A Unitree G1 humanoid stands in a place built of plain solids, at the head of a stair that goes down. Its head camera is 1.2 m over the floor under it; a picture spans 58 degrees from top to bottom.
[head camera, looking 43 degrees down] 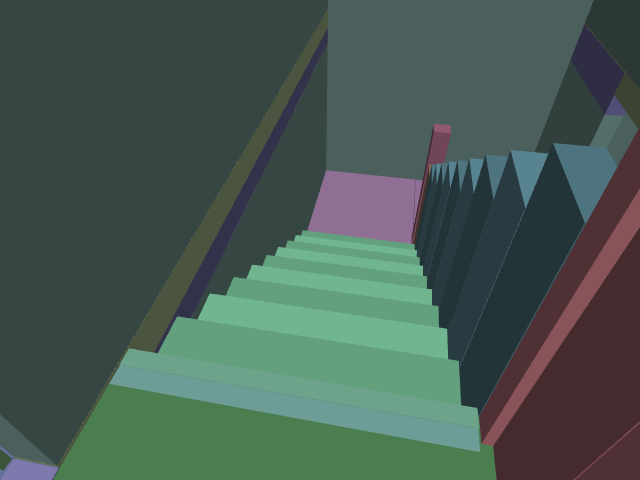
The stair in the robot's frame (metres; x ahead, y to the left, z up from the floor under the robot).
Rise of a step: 0.18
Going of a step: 0.27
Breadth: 1.08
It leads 11 degrees to the right of straight ahead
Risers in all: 10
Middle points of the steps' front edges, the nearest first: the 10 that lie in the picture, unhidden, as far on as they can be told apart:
0.68 0.08 0.00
0.94 0.03 -0.18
1.21 -0.02 -0.36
1.47 -0.07 -0.53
1.73 -0.12 -0.71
2.00 -0.17 -0.89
2.26 -0.22 -1.07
2.53 -0.26 -1.25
2.79 -0.31 -1.43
3.06 -0.36 -1.61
